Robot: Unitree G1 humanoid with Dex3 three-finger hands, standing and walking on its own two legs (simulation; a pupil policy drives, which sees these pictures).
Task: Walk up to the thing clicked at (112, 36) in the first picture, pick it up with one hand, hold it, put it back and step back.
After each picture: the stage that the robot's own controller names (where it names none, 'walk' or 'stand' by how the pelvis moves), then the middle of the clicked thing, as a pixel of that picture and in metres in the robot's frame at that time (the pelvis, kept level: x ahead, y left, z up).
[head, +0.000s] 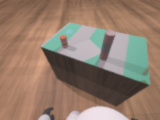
stand; (106, 47) +0.55 -0.09 +0.09
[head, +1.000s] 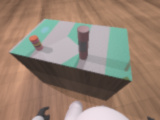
rise first; (83, 45) +0.48 +0.11 +0.12
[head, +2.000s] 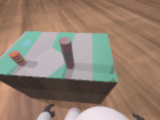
stand; (68, 55) +0.42 +0.19 +0.10
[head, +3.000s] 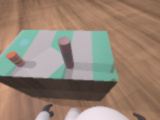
stand; (67, 55) +0.41 +0.19 +0.09
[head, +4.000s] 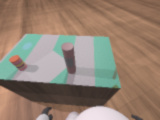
stand; (70, 60) +0.39 +0.17 +0.09
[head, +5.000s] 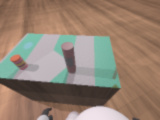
stand; (70, 59) +0.39 +0.17 +0.09
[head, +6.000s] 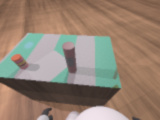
stand; (70, 59) +0.39 +0.17 +0.09
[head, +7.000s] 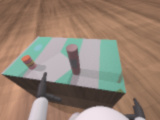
rise first; (74, 61) +0.39 +0.16 +0.09
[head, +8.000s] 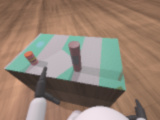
go down; (76, 58) +0.41 +0.16 +0.09
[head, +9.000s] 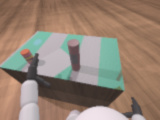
go down; (74, 57) +0.41 +0.15 +0.10
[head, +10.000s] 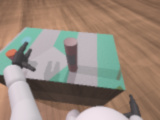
go down; (72, 57) +0.39 +0.14 +0.12
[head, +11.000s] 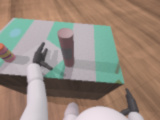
close in; (67, 51) +0.40 +0.15 +0.14
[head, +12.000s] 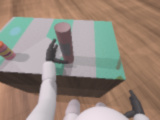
close; (66, 47) +0.42 +0.16 +0.16
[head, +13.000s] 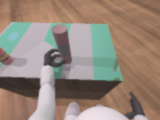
lift; (64, 47) +0.43 +0.17 +0.16
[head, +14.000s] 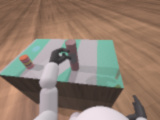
lift; (73, 56) +0.43 +0.16 +0.13
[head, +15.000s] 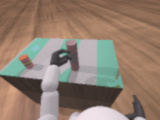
close; (73, 57) +0.43 +0.15 +0.12
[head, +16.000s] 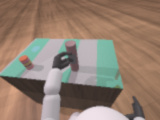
stand; (73, 57) +0.43 +0.16 +0.11
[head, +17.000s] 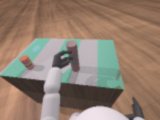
stand; (73, 58) +0.43 +0.15 +0.11
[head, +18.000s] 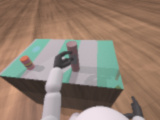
stand; (73, 58) +0.43 +0.15 +0.11
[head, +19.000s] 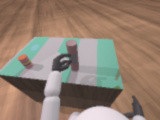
stand; (73, 57) +0.43 +0.15 +0.11
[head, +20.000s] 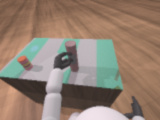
stand; (72, 58) +0.42 +0.15 +0.11
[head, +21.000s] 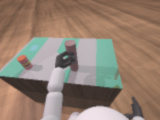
crouch; (72, 57) +0.43 +0.16 +0.11
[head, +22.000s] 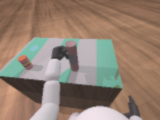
crouch; (73, 57) +0.43 +0.15 +0.10
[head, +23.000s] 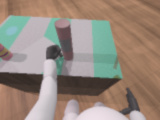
lower; (66, 43) +0.45 +0.15 +0.15
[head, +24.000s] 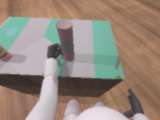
lower; (67, 44) +0.44 +0.15 +0.16
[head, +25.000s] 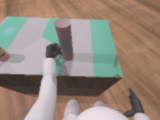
lower; (66, 43) +0.44 +0.15 +0.16
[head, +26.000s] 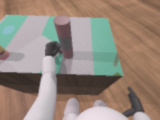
lower; (65, 41) +0.45 +0.15 +0.17
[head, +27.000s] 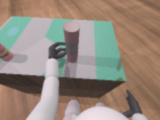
open; (72, 46) +0.42 +0.12 +0.17
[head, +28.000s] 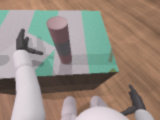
sink last; (63, 46) +0.41 +0.12 +0.17
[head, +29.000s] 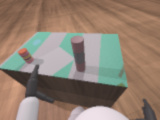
sink last; (79, 56) +0.39 +0.12 +0.16
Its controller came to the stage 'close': yes
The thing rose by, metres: 0.00
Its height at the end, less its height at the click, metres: +0.00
